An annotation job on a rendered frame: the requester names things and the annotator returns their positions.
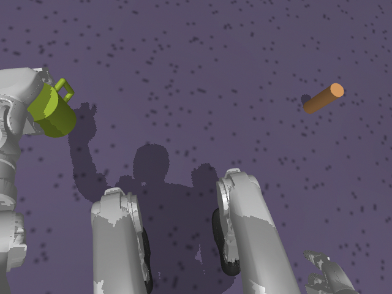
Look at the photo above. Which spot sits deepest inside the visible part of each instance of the left robot arm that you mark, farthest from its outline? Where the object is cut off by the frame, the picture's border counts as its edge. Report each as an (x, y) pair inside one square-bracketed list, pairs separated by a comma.
[(13, 245)]

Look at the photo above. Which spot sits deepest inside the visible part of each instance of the left robot hand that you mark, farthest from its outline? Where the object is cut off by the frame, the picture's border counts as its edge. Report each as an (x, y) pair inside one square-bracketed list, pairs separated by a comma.
[(25, 84)]

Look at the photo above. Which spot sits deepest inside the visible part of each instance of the right robot foot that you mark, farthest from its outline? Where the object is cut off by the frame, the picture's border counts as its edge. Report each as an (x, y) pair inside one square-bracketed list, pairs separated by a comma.
[(229, 268)]

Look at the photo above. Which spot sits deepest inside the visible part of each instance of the right robot hand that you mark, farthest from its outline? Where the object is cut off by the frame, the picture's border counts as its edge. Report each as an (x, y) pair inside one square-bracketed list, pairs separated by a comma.
[(333, 280)]

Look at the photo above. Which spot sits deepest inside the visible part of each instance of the left robot foot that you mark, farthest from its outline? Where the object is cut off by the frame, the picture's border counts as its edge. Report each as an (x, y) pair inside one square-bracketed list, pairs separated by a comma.
[(149, 281)]

